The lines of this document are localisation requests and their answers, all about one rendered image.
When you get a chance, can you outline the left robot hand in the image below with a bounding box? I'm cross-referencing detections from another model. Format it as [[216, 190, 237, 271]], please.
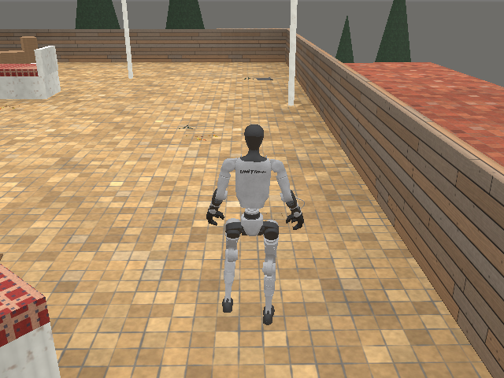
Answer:
[[206, 209, 224, 226]]

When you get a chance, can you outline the left robot forearm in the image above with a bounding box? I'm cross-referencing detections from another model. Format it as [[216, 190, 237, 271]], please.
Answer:
[[209, 189, 223, 214]]

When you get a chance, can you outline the robot right upper arm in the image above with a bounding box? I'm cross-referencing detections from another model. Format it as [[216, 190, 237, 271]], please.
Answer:
[[270, 159, 293, 202]]

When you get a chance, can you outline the right robot hand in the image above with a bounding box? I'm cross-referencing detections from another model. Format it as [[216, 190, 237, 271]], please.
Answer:
[[286, 214, 304, 230]]

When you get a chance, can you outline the robot left upper arm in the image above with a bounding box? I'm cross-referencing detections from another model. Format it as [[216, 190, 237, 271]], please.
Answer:
[[215, 157, 237, 201]]

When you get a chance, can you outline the robot right shin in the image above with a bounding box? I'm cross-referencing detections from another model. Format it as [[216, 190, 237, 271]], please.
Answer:
[[264, 263, 276, 314]]

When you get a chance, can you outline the right robot forearm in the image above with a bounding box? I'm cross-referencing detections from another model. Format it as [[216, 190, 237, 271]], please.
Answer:
[[286, 190, 302, 217]]

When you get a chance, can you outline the right robot foot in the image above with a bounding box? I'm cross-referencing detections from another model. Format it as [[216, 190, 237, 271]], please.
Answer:
[[263, 305, 275, 325]]

